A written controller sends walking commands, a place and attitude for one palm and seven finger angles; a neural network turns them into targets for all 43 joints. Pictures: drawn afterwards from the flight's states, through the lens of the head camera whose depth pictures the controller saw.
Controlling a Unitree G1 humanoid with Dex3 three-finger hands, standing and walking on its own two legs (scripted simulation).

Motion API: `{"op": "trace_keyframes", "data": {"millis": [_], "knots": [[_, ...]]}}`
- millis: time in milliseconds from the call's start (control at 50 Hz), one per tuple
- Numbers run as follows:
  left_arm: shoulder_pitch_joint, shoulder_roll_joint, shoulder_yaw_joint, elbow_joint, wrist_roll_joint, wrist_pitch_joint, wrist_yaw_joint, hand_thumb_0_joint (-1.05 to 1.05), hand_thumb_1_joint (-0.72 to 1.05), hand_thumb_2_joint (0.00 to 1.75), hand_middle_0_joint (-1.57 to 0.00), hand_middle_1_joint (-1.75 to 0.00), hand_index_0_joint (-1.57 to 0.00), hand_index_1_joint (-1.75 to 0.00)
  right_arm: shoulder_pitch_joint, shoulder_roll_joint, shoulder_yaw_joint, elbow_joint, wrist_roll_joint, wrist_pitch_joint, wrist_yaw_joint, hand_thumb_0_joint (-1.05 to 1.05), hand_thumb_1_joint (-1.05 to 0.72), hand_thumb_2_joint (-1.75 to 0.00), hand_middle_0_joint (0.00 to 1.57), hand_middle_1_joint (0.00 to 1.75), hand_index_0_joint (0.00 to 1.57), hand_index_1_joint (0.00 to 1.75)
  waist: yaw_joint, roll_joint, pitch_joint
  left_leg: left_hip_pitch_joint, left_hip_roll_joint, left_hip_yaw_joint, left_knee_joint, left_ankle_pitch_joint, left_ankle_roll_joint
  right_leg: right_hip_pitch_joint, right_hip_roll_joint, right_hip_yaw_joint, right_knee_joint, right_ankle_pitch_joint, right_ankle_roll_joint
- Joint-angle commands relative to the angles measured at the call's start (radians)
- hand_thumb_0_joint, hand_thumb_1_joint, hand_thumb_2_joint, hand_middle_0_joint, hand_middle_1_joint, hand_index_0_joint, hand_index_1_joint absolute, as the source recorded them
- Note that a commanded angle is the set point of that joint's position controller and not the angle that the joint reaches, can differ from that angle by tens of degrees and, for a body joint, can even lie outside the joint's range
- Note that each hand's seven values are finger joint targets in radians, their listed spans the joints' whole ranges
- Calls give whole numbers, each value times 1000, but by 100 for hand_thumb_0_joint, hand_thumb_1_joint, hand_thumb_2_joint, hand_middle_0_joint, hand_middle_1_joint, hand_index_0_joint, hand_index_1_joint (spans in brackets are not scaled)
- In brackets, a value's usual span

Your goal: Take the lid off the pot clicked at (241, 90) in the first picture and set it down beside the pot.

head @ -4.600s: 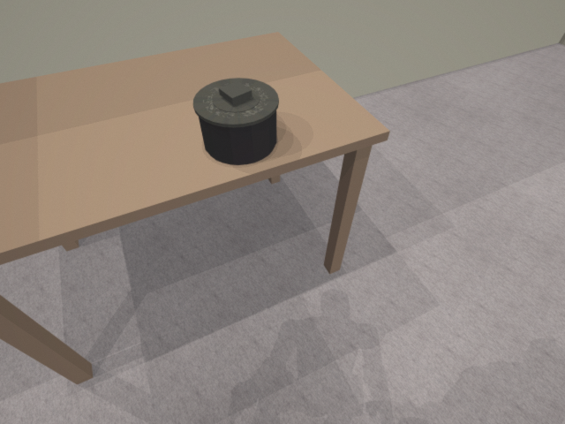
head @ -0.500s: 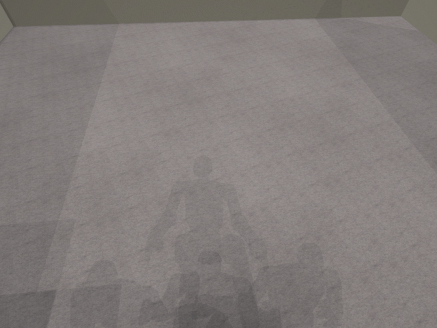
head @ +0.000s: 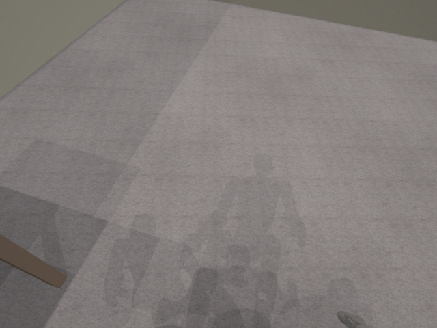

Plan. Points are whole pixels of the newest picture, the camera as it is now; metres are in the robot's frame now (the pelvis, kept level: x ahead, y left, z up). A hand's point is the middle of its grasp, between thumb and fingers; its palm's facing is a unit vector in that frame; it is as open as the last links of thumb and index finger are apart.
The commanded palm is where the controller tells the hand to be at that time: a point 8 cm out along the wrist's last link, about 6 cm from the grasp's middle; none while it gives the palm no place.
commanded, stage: turn to face it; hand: left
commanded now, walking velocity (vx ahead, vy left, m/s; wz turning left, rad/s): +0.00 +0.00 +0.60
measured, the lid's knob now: out of the picture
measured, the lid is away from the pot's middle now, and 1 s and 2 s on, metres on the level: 0.00 0.00 0.00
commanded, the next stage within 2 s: none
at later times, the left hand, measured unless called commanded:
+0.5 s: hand out of the picture +0.06 +0.22 -0.13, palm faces +0.29 -0.90 -0.32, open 7.4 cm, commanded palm none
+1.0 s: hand out of the picture -0.10 +0.23 -0.16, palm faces +0.60 -0.76 -0.26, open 7.4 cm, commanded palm none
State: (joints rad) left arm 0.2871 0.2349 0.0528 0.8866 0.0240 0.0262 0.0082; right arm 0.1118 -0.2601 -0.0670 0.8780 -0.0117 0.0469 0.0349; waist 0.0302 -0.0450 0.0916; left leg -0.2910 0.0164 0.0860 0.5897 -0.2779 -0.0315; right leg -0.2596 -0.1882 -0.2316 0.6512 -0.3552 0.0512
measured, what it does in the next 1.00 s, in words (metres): steps on the spot, turning left: right foot, then left foot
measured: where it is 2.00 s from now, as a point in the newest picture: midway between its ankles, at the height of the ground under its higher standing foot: outside the picture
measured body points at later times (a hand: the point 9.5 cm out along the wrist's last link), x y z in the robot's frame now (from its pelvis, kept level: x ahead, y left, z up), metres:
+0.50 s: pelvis +0.00 -0.03 +0.00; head +0.04 -0.04 +0.45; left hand +0.04 +0.26 -0.11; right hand +0.12 -0.27 -0.15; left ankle +0.00 +0.10 -0.71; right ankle +0.04 -0.14 -0.73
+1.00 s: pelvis -0.01 +0.01 +0.01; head +0.00 +0.05 +0.45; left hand -0.13 +0.27 -0.14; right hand +0.23 -0.15 -0.11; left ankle -0.06 +0.10 -0.72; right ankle +0.06 -0.14 -0.65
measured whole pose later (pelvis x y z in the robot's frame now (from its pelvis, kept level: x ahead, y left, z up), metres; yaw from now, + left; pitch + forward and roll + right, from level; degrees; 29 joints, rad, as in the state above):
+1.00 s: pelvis -0.01 +0.01 +0.01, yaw +36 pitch +0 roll -1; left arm 0.22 0.30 0.08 0.91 0.02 0.07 0.01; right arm 0.15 -0.23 -0.05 0.88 -0.02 0.02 0.01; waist 0.02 -0.06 0.09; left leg -0.29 -0.02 -0.01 0.57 -0.27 0.03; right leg -0.47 -0.11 -0.03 1.09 -0.46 0.08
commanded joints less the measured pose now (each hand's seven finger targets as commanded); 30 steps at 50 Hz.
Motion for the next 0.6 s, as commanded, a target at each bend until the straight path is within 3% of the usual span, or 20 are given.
{"op": "trace_keyframes", "data": {"millis": [0,20,40,60,80,140,220,280,340,380,400,420,440,460,480,520,540,580], "knots": [[-108,124,35,-138,-6,4,15,0,90,90,-20,-30,-20,-30,245,-290,-82,-8,2,-27,-28,0,-90,-90,20,30,20,30,-142,269,-223,362,402,-495,-202,678,258,-385,61,191,480,-306,36],[-119,128,40,-139,-4,7,14,0,90,90,-20,-30,-20,-30,204,-256,-70,-13,-4,-29,-34,0,-90,-90,20,30,20,30,-114,212,-179,278,355,-446,-224,505,258,-386,49,222,514,-235,28],[-120,117,45,-117,-5,7,15,0,90,90,-20,-30,-20,-30,139,-224,-64,-29,-7,-32,-43,0,-90,-90,20,30,20,30,-93,273,-163,219,295,-439,-235,410,237,-383,54,240,522,-168,32],[-119,130,48,-96,-4,8,11,0,90,90,-20,-30,-20,-30,74,-191,-51,-42,-7,-32,-45,0,-90,-90,20,30,20,30,-67,243,-118,149,244,-395,-248,362,206,-353,59,257,520,-92,33],[-84,133,47,-81,-3,6,5,0,90,90,-20,-30,-20,-30,38,-174,-41,-54,-4,-37,-45,0,-90,-90,20,30,20,30,-39,232,-124,134,211,-347,-252,348,184,-324,65,256,510,-41,37],[-72,124,45,-67,-6,6,5,0,90,90,-20,-30,-20,-30,59,-171,-40,-49,-1,-42,-47,0,-90,-90,20,30,20,30,-37,175,-143,155,181,-338,-249,400,183,-292,93,249,441,-11,49],[-116,122,42,-86,-9,9,11,0,90,90,-20,-30,-20,-30,85,-179,-47,-37,-4,-33,-46,0,-90,-90,20,30,20,30,-53,183,-120,137,179,-414,-266,278,201,-268,116,255,324,-32,51],[-150,119,38,-107,-12,5,13,0,90,90,-20,-30,-20,-30,102,-183,-53,-34,-9,-27,-45,0,-90,-90,20,30,20,30,-63,174,-111,116,181,-478,-256,257,210,-228,139,261,214,-57,41],[-109,111,37,-106,-19,1,18,0,90,90,-20,-30,-20,-30,72,-191,-58,-45,-11,-19,-44,0,-90,-90,20,30,20,30,-45,207,-122,27,166,-524,-227,254,201,-83,172,254,82,-56,24],[-45,123,41,-91,-20,-9,20,0,90,90,-20,-30,-20,-30,35,-184,-61,-54,-5,-16,-42,0,-90,-90,20,30,20,30,-8,180,-137,-52,123,-508,-167,228,165,61,186,243,-89,45,18],[-6,143,48,-87,-19,-18,24,0,90,90,-20,-30,-20,-30,30,-157,-57,-60,2,-17,-40,0,-90,-90,20,30,20,30,14,115,-160,-130,80,-485,-104,147,124,185,149,267,-248,116,10],[6,218,64,-90,-5,-26,32,0,90,90,-20,-30,-20,-30,54,-89,-48,-65,13,-17,-36,0,-90,-90,20,30,20,30,19,-118,-164,-306,-28,-344,80,-96,49,311,-72,482,-394,17,-54],[-2,275,70,-107,0,-24,34,0,90,90,-20,-30,-20,-30,40,-78,-46,-88,5,-19,-37,0,-90,-90,20,30,20,30,28,-271,-134,-374,-117,-164,325,-311,-11,233,-288,698,-443,43,-170],[-40,251,60,-117,-6,-20,37,0,90,90,-20,-30,-20,-30,38,-122,-53,-82,-9,-15,-32,0,-90,-90,20,30,20,30,6,-147,-101,-340,-57,-203,485,-293,0,116,-283,625,-423,51,-212],[-104,196,57,-131,-7,-25,42,0,90,90,-20,-30,-20,-30,61,-121,-59,-67,-9,-2,-25,0,-90,-90,20,30,20,30,-31,-138,-82,-323,-33,-210,552,-233,3,57,-230,544,-425,25,-195],[-163,160,38,-138,-8,-29,34,0,90,90,-20,-30,-20,-30,95,-105,-53,-29,-12,5,-11,0,-90,-90,20,30,20,30,-64,-147,-47,-311,-9,-149,634,-144,-18,53,-136,385,-367,169,-176],[-152,148,37,-139,-6,-33,32,0,90,90,-20,-30,-20,-30,98,-93,-49,-31,-10,5,-7,0,-90,-90,20,30,20,30,-58,-150,-56,-305,-6,-126,619,-135,-27,74,-121,330,-341,250,-176],[-101,157,38,-121,-1,-34,32,0,90,90,-20,-30,-20,-30,62,-75,-42,-38,-3,7,-2,0,-90,-90,20,30,20,30,-33,-150,-55,-293,-6,-90,541,-140,-38,116,-116,277,-322,333,-173]]}}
